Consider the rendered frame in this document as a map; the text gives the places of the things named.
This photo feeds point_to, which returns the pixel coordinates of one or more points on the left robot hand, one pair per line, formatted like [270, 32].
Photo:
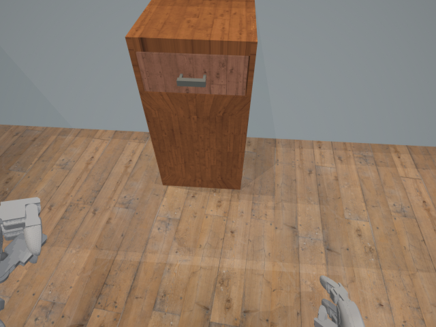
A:
[20, 222]

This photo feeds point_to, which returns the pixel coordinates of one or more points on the cabinet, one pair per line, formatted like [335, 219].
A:
[198, 139]

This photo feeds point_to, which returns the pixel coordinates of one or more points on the handle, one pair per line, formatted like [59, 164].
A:
[191, 82]

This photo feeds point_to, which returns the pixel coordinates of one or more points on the drawer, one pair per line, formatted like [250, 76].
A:
[225, 74]

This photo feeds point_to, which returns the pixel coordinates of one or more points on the right robot hand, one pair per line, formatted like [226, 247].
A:
[344, 314]

